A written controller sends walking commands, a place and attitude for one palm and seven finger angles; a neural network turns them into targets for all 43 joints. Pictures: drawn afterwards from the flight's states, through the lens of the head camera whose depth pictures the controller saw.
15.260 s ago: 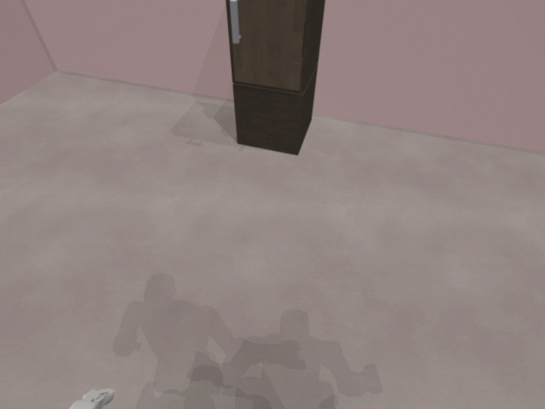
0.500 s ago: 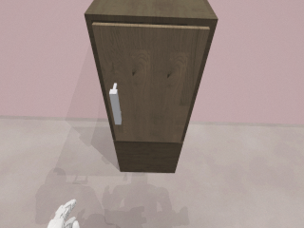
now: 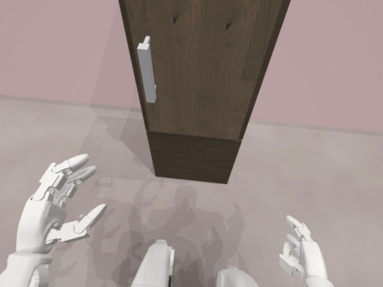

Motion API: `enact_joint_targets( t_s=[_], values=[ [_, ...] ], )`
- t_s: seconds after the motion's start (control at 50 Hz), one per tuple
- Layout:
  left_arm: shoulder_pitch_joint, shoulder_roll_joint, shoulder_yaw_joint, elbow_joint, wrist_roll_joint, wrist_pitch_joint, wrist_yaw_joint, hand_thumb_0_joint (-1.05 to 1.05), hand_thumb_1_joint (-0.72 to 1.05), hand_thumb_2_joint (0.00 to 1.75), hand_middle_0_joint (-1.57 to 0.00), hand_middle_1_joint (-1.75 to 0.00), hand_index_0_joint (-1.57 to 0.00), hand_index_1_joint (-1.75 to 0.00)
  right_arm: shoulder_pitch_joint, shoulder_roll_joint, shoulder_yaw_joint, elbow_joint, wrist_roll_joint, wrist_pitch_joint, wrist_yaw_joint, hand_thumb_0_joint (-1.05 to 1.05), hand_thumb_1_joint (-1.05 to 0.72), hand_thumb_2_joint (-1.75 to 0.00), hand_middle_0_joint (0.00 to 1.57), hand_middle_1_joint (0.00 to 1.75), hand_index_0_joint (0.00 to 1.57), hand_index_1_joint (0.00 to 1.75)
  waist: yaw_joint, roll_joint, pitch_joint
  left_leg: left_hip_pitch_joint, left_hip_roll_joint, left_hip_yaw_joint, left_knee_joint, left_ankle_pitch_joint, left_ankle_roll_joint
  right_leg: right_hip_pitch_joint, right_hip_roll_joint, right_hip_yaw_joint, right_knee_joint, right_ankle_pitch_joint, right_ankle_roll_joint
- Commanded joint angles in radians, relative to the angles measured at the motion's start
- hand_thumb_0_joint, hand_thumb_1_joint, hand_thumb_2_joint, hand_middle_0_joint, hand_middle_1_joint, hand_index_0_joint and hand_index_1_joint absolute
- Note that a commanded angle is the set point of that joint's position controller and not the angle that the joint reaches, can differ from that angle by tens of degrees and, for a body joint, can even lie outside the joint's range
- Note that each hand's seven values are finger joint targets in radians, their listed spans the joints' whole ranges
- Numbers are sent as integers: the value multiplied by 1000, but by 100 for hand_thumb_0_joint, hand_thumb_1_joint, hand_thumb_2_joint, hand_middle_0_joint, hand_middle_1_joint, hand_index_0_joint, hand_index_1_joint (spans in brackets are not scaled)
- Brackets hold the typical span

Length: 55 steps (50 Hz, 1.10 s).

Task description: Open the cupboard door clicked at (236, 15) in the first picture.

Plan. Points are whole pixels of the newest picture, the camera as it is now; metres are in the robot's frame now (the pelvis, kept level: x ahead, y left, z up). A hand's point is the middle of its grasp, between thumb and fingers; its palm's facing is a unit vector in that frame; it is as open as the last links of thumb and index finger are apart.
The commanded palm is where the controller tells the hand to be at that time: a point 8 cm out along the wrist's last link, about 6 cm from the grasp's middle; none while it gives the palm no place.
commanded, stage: raise the hand with hooked fingers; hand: left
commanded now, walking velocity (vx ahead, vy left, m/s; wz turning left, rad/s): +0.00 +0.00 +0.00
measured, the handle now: (149, 71) +0.62 +0.19 +0.07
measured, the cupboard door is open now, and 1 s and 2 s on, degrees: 0 0 0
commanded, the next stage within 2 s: move the hooked fingers beside the handle in 1.48 s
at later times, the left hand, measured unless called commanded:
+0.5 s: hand (74, 187) +0.27 +0.26 +0.05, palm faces -0.03 -1.00 -0.04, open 12.7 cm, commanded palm +0.26 +0.32 +0.07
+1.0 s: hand (47, 161) +0.30 +0.32 +0.08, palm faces +0.03 -1.00 -0.07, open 14.0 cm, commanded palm +0.28 +0.36 +0.08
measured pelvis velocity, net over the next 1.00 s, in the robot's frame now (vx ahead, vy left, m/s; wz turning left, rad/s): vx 0.01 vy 0.05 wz -0.03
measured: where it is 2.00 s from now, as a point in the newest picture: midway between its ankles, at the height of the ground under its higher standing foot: outside the picture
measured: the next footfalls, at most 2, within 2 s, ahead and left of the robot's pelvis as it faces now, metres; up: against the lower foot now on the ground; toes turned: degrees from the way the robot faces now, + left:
none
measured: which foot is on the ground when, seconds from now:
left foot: down 0.00-1.00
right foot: down 0.00-1.00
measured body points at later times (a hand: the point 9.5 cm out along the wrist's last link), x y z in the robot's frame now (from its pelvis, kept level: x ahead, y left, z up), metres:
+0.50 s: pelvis +0.02 +0.04 +0.02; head +0.10 +0.06 +0.46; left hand +0.27 +0.32 +0.06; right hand +0.17 -0.23 -0.06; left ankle +0.09 +0.13 -0.62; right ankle +0.01 -0.07 -0.62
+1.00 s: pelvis +0.01 +0.05 +0.03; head +0.08 +0.07 +0.48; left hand +0.30 +0.37 +0.09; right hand +0.16 -0.21 -0.05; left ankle +0.09 +0.13 -0.62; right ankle +0.01 -0.07 -0.62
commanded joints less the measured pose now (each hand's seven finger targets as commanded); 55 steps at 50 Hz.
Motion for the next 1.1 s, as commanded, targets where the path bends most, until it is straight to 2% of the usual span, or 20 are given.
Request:
enact_joint_targets(
  t_s=[0.0, 0.06, 0.08, 0.12, 0.14, 0.18, 0.22, 0.26, 0.32, 0.36, 0.42, 0.48, 0.54, 0.62, 0.7, 0.74, 0.82, 0.9, 1.0, 1.08],
  values=[
    [-146, 174, 53, 19, -29, 163, -105, 0, 15, 58, -25, -78, -25, -78, -2, -159, -55, -139, 27, -29, -31, 0, -90, -90, 20, 30, 20, 30, -83, -51, -147, 151, -43, 23, -132, 12, 60, 75, -47, 322, -430, -16, 96],
    [-110, 235, 188, 13, -78, 276, -96, 0, 8, 55, -26, -82, -26, -82, -5, -153, -56, -169, 26, -10, -28, 0, -90, -90, 20, 30, 20, 30, -14, -59, -247, 203, -52, 24, -169, 109, 55, 212, -68, 314, -422, 153, 110],
    [-104, 240, 226, -9, -90, 274, -73, 0, 6, 54, -26, -84, -26, -84, -6, -144, -58, -172, 22, -6, -24, 0, -90, -90, 20, 30, 20, 30, -4, -88, -273, 212, -49, 17, -175, 146, 52, 249, -77, 318, -408, 246, 125],
    [-82, 230, 270, -50, -87, 223, -16, 0, 1, 52, -26, -87, -26, -87, 0, -121, -65, -161, 12, -5, -12, 0, -90, -90, 20, 30, 20, 30, 20, -71, -310, 246, -42, 14, -190, 223, 47, 271, -65, 285, -354, 411, 126],
    [-92, 212, 262, -101, -78, 177, 9, 0, -1, 51, -27, -88, -27, -88, 15, -114, -69, -155, 7, -8, -3, 0, -90, -90, 20, 30, 20, 30, 17, -28, -325, 286, -40, 20, -208, 259, 46, 255, -53, 249, -325, 469, 114],
    [-92, 179, 227, -114, -56, 98, 42, 0, -6, 49, -27, -92, -27, -92, 27, -110, -78, -131, -1, -12, 12, 0, -90, -90, 20, 30, 20, 30, -5, -17, -294, 327, -39, 25, -226, 276, 45, 192, -32, 201, -297, 483, 102],
    [-113, 158, 181, -65, -31, 42, 36, 0, -10, 47, -27, -94, -27, -94, 40, -125, -86, -109, -5, -11, 19, 0, -90, -90, 20, 30, 20, 30, -37, -42, -241, 325, -38, 19, -213, 266, 49, 113, -16, 173, -273, 441, 94],
    [-133, 137, 128, 1, -13, 19, 3, 0, -15, 45, -27, -98, -27, -98, 56, -145, -89, -95, -4, -12, 23, 0, -90, -90, 20, 30, 20, 30, -67, -10, -211, 323, -38, 18, -211, 225, 51, 34, -11, 156, -271, 353, 84],
    [-160, 149, 110, 37, -34, 33, -63, 0, -22, 42, -28, -102, -28, -102, 69, -174, -92, -112, 10, -16, 15, 0, -90, -90, 20, 30, 20, 30, -76, -4, -210, 339, -39, 14, -228, 165, 56, 3, -3, 155, -297, 244, 75],
    [-188, 204, 156, -2, -53, 45, -84, 0, -27, 40, -28, -105, -28, -105, 72, -187, -93, -121, 15, -22, 7, 0, -90, -90, 20, 30, 20, 30, -58, 36, -277, 391, -36, 8, -256, 167, 53, 28, -4, 144, -304, 232, 68],
    [-226, 265, 216, -93, -67, 51, -66, 0, -34, 37, -29, -110, -29, -110, 72, -188, -88, -136, 12, -26, 3, 0, -90, -90, 20, 30, 20, 30, -34, 88, -338, 483, -29, -18, -288, 210, 44, 31, 7, 114, -282, 256, 55],
    [-229, 246, 217, -116, -63, 42, -25, 0, -41, 34, -29, -114, -29, -114, 66, -177, -79, -133, 9, -24, 8, 0, -90, -90, 20, 30, 20, 30, -38, 124, -318, 532, -23, -35, -316, 209, 34, 10, 8, 97, -285, 248, 52],
    [-246, 223, 197, -26, -47, 61, -14, 0, -48, 31, -30, -118, -30, -118, 68, -182, -73, -133, 7, -7, 14, 0, -90, -90, 20, 30, 20, 30, -59, 99, -241, 502, -18, -51, -332, 148, 29, -24, 13, 86, -286, 219, 53],
    [-304, 219, 160, 96, -31, 136, -64, 0, -50, 30, -30, -120, -30, -120, 78, -200, -63, -155, 15, 14, 11, 0, -90, -90, 20, 30, 20, 30, -74, 84, -180, 462, -22, -66, -371, 27, 28, -33, 16, 83, -307, 172, 53],
    [-378, 279, 198, 87, -39, 168, -106, 0, -50, 30, -30, -120, -30, -120, 82, -209, -60, -172, 18, 18, 1, 0, -90, -90, 20, 30, 20, 30, -67, 71, -237, 504, -24, -66, -382, 36, 31, 4, 13, 86, -333, 174, 53],
    [-420, 310, 226, 53, -47, 148, -108, 0, -50, 30, -30, -120, -30, -120, 82, -206, -57, -173, 15, 14, 0, 0, -90, -90, 20, 30, 20, 30, -60, 104, -266, 547, -22, -71, -377, 77, 24, -2, 17, 87, -324, 187, 47],
    [-473, 350, 265, 69, -50, 100, -93, 0, -50, 30, -30, -120, -30, -120, 81, -204, -50, -157, 7, 10, 0, 0, -90, -90, 20, 30, 20, 30, -57, 132, -245, 551, -20, -88, -388, 46, 16, -21, 19, 88, -313, 168, 40],
    [-482, 349, 262, 178, -49, 120, -118, 0, -50, 30, -30, -120, -30, -120, 88, -211, -49, -148, 12, 18, -1, 0, -90, -90, 20, 30, 20, 30, -66, 107, -217, 510, -25, -74, -395, 0, 24, -10, 14, 93, -332, 152, 46],
    [-472, 351, 253, 216, -69, 166, -179, 0, -50, 30, -30, -120, -30, -120, 103, -218, -54, -161, 22, 22, -2, 0, -90, -90, 20, 30, 20, 30, -59, 81, -260, 504, -34, -38, -372, 84, 38, 47, 13, 104, -357, 192, 49],
    [-462, 358, 270, 186, -84, 143, -173, 0, -50, 30, -30, -120, -30, -120, 109, -215, -60, -158, 19, 15, 6, 0, -90, -90, 20, 30, 20, 30, -59, 71, -258, 492, -35, -26, -349, 130, 42, 45, 16, 112, -357, 213, 51]
  ],
)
